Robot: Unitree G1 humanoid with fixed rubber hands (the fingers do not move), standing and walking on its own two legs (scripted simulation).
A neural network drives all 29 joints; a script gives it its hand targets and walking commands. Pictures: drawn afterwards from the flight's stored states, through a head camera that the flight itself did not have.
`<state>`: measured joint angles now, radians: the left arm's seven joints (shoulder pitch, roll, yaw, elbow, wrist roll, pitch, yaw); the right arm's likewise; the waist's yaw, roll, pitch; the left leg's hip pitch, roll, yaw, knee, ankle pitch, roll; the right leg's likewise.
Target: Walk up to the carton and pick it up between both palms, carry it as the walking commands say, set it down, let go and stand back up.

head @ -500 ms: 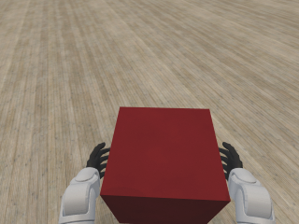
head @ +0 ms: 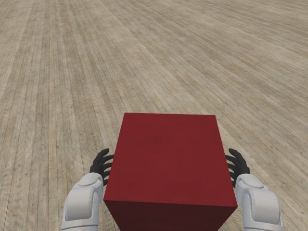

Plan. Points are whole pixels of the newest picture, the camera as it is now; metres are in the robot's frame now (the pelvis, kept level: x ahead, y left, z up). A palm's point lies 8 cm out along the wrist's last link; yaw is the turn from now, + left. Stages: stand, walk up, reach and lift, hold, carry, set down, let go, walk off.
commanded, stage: carry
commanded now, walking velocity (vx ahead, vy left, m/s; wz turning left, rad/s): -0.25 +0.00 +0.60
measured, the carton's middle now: (167, 176) +0.30 -0.01 -0.03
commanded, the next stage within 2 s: none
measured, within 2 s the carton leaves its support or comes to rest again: neither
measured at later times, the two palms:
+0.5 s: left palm out of the picture +0.13 +0.21 +0.06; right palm (230, 204) +0.18 -0.14 +0.07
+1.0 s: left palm out of the picture -0.13 +0.23 +0.06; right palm out of the picture +0.03 -0.09 +0.07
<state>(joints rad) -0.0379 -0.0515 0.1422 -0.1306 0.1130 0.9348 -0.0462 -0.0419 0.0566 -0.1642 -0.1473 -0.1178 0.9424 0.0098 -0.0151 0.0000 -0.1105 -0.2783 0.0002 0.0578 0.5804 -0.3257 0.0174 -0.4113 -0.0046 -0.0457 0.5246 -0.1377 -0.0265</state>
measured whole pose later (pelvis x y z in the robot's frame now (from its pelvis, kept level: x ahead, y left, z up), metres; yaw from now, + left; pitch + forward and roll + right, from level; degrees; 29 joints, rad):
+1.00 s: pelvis -0.28 -0.03 -0.01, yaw +25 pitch +2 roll +1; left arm -0.01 -0.10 0.20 -0.48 0.08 1.13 -0.01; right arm -0.12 0.05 -0.15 -0.38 -0.05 1.13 0.00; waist -0.04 -0.04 -0.02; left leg -0.30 -0.03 0.05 0.66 -0.41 0.02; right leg -0.52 -0.21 -0.16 0.76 -0.32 0.05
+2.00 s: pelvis -0.71 -0.24 -0.01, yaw +59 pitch +1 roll -2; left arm 0.00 -0.07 0.22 -0.43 0.04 1.20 0.01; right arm -0.09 0.10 -0.15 -0.33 -0.08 1.18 -0.01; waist 0.05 0.00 0.07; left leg -0.44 -0.01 -0.06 0.68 -0.27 0.02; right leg -0.62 -0.13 -0.09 1.17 -0.43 0.11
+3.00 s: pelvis -0.95 -0.62 -0.01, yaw +87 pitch +2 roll -3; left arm -0.06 -0.08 0.20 -0.56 0.00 1.14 0.01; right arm -0.03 0.13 -0.18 -0.57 -0.08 1.11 0.00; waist 0.06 0.03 0.11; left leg -0.55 -0.05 -0.05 0.55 -0.03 0.06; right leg -0.46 0.00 -0.06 1.03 -0.47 0.08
